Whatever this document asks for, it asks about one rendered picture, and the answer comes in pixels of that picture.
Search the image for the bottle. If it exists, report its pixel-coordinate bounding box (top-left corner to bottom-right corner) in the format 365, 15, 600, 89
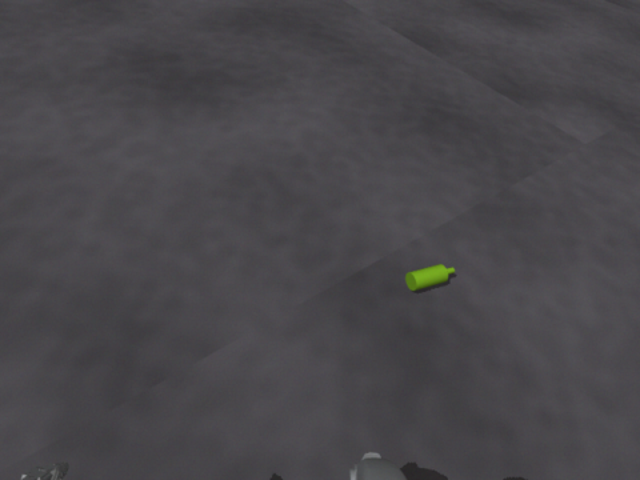
406, 264, 455, 291

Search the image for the left robot hand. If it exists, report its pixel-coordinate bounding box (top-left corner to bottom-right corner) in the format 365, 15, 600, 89
21, 462, 69, 480

